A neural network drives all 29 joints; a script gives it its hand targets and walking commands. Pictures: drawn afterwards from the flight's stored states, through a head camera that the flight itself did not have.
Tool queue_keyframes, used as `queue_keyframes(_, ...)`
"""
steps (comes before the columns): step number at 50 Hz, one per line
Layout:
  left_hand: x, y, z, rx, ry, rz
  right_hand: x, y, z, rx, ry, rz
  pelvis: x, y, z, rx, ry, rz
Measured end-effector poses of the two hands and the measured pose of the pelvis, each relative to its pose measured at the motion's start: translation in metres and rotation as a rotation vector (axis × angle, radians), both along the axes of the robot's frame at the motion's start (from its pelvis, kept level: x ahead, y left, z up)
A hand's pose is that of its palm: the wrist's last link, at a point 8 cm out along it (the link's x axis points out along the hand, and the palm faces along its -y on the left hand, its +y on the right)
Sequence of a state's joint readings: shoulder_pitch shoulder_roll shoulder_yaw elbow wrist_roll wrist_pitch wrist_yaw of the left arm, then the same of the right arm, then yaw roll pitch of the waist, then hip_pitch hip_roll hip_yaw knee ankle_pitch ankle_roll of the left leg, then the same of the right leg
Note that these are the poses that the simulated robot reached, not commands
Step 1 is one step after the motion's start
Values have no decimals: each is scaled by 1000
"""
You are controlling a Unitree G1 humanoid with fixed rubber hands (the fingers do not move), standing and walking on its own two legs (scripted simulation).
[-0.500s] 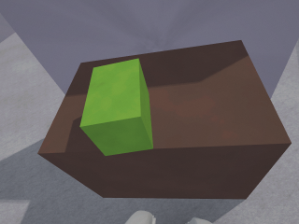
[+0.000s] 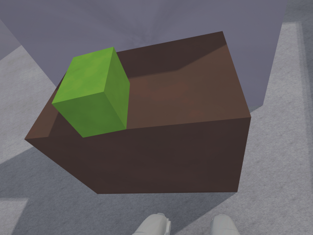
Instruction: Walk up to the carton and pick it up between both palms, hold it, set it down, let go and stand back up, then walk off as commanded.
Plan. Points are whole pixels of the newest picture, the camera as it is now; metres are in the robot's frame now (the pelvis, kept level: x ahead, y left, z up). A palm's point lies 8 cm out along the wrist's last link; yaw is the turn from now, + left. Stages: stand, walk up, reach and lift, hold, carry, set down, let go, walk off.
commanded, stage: walk up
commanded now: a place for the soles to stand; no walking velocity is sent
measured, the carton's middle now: (98, 91) +0.62 +0.24 +0.05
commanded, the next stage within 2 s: none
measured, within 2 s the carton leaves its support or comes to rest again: neither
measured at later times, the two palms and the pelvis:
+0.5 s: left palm out of the picture +0.03 +0.48 -0.07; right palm out of the picture -0.05 -0.20 -0.07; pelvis -0.03 +0.15 +0.02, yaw +4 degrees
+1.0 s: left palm out of the picture +0.13 +0.50 -0.05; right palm out of the picture +0.06 -0.17 -0.08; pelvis +0.05 +0.17 +0.02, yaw -3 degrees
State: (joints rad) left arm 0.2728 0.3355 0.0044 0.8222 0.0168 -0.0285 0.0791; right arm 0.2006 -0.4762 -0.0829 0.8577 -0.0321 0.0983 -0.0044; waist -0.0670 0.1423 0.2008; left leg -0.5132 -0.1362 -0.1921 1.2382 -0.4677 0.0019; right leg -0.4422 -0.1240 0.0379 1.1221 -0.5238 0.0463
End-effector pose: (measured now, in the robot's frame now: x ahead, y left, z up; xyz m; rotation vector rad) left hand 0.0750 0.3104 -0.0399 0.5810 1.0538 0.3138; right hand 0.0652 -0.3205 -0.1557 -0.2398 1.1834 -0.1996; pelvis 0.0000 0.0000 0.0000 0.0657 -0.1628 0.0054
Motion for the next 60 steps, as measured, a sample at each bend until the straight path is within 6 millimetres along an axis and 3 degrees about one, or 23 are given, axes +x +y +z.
queue_keyframes(4, -28, 16, 15, 26, -1, 34, 8, 6, 7, 12, -21, 48, -15, 11, 7, 12, 1, 35)
queue_keyframes(8, -51, 42, 21, 34, 17, 54, -5, 25, 14, 20, 5, 72, -27, 30, 13, 2, 13, 57)
queue_keyframes(15, -76, 111, -1, -2, 22, 72, -41, 70, 32, -42, 81, 105, -41, 86, 8, -48, 20, 97)
queue_keyframes(18, -76, 146, -25, -22, 25, 62, -65, 90, 38, -89, 85, 90, -44, 115, -4, -74, 3, 90)
queue_keyframes(20, -70, 156, -33, -47, 31, 53, -85, 103, 47, -100, 96, 56, -43, 127, -3, -79, 4, 72)
queue_keyframes(23, -55, 164, -33, -84, 9, 34, -107, 118, 67, -116, 124, 23, -38, 140, 9, -83, 22, 61)
queue_keyframes(26, -45, 171, -30, -111, 5, 16, -112, 127, 86, -144, 121, 10, -33, 152, 19, -72, 37, 52)
queue_keyframes(35, -14, 184, -36, -164, 79, -47, -78, 145, 106, -188, 49, -10, -8, 174, 26, -72, 102, -3)
queue_keyframes(45, 53, 176, -25, -115, 70, -132, -45, 144, 79, -138, 72, -77, 34, 168, 19, -50, 129, -68)
queue_keyframes(50, 53, 185, -13, -86, 69, -108, -4, 153, 74, -105, 41, -64, 49, 170, 24, -58, 108, -51)
queue_keyframes(56, 51, 213, -7, -66, 85, -81, 58, 179, 74, -93, -71, -10, 57, 193, 25, -72, 118, -28)
queue_keyframes(60, 58, 232, -23, -90, 87, -66, 70, 201, 76, -118, -115, 16, 60, 215, 18, -65, 107, -22)
